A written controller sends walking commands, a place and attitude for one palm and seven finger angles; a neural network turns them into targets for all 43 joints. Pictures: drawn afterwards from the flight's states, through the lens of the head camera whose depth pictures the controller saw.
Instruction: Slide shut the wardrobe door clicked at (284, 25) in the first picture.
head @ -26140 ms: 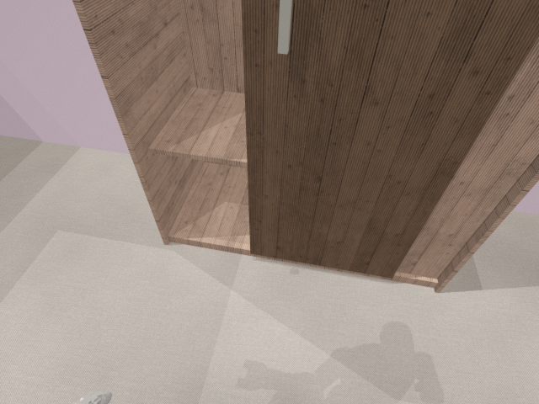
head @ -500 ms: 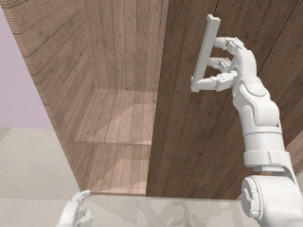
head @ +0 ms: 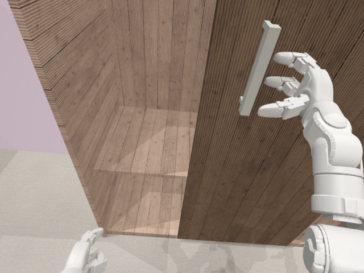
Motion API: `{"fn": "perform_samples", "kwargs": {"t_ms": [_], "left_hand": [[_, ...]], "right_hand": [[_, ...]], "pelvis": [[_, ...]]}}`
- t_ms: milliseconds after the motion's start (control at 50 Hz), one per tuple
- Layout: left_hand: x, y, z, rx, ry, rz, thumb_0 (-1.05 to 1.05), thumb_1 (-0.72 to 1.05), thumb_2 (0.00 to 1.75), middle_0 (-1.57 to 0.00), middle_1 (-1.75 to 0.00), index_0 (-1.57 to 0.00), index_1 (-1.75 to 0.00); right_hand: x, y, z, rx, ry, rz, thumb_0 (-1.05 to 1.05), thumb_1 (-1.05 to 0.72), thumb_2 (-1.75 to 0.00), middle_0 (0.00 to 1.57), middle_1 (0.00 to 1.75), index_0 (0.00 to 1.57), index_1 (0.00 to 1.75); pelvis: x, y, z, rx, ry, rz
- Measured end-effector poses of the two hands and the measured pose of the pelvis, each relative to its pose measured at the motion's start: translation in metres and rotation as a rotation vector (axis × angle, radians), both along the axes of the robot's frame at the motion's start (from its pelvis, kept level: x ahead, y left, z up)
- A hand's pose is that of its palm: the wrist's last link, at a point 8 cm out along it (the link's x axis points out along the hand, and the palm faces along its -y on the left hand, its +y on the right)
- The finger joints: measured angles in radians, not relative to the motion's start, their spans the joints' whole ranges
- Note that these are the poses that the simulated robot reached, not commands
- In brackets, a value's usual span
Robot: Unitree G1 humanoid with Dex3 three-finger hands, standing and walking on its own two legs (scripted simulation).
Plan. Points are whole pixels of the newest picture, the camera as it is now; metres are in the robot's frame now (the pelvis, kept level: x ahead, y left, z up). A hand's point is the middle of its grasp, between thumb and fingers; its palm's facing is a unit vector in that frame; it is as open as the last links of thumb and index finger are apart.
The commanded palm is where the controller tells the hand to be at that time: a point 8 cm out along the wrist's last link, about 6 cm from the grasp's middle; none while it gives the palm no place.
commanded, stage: move the hooked fingers beside the handle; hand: right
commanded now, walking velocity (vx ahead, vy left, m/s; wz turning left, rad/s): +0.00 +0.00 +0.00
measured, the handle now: (254, 71) +0.47 -0.11 +0.27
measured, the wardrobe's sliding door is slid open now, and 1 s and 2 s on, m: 0.38 0.38 0.38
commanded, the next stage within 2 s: feel for the door with the fingertips in 1.64 s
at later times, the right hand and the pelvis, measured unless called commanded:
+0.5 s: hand (291, 89) +0.38 -0.16 +0.28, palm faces +0.02 +1.00 -0.04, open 14.0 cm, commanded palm +0.37 -0.22 +0.26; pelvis +0.00 +0.00 +0.00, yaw -1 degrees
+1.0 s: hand (281, 85) +0.40 -0.15 +0.27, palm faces +0.02 +1.00 -0.04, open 14.0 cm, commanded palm +0.38 -0.21 +0.26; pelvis -0.01 +0.00 +0.00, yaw +0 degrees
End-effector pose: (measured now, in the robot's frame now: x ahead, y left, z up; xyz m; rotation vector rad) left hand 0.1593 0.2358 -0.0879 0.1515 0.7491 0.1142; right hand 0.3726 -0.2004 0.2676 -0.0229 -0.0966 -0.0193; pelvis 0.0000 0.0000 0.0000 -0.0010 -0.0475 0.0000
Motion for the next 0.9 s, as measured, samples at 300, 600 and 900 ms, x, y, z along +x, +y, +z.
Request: {"fn": "perform_samples", "kwargs": {"t_ms": [300, 600, 900], "left_hand": [[0.023, -0.008, 0.008, -0.019, -0.048, -0.029, 0.01, 0.91, 0.9, -0.2, -0.3, -0.2, -0.3], [0.013, -0.005, 0.003, -0.01, -0.02, -0.02, 0.01, 0.91, 0.9, -0.2, -0.3, -0.2, -0.3], [0.007, -0.01, 0.003, -0.01, -0.024, -0.022, 0.01, 0.91, 0.9, -0.2, -0.3, -0.2, -0.3]], "right_hand": [[-0.002, -0.009, 0.003, -0.005, -0.003, -0.006, -0.01, 0.5, -0.3, 0.3, 1.2, 0.3, 1.2], [-0.012, -0.018, 0.006, -0.018, -0.019, 0.003, -0.01, 0.5, -0.3, 0.3, 1.2, 0.3, 1.2], [-0.007, -0.007, 0.006, -0.014, 0.003, 0.01, -0.01, 0.5, -0.3, 0.3, 1.2, 0.3, 1.2]], "pelvis": [[0.004, 0.002, 0.0, -0.002, 0.006, -0.003], [0.002, -0.001, -0.001, -0.001, 0.0, -0.008], [-0.005, -0.003, 0.0, 0.001, -0.004, -0.01]]}}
